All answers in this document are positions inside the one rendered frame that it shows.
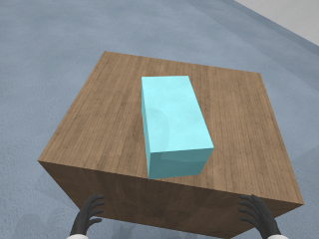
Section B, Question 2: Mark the robot left hand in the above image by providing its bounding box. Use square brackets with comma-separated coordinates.
[70, 193, 105, 236]

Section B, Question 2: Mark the robot right hand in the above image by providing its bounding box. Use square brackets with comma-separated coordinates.
[237, 194, 282, 239]

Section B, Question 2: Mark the carton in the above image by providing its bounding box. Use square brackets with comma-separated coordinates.
[142, 76, 214, 179]

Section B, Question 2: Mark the pedestal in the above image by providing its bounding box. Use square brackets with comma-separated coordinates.
[38, 51, 304, 239]

